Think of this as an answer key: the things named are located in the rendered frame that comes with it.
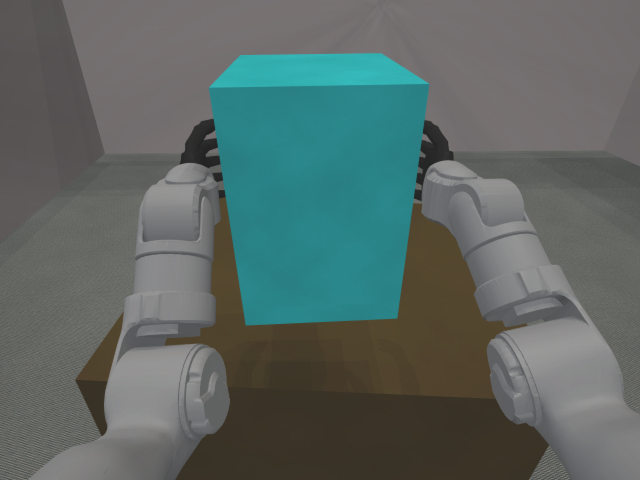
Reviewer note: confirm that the carton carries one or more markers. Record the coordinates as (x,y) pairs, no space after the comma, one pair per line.
(319,156)

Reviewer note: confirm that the robot right hand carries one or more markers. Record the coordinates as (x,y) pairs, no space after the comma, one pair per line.
(435,152)

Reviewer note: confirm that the pedestal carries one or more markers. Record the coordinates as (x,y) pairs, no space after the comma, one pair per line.
(388,399)

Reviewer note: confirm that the right robot upper arm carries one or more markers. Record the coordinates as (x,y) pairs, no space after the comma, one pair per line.
(558,377)

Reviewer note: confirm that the robot right forearm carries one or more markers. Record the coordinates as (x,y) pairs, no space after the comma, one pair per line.
(515,280)

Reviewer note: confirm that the robot left hand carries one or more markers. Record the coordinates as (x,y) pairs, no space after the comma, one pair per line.
(196,149)

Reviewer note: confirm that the left robot upper arm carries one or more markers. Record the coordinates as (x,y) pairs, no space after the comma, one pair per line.
(161,401)

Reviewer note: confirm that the robot left forearm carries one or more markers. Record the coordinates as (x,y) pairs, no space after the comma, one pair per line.
(174,255)

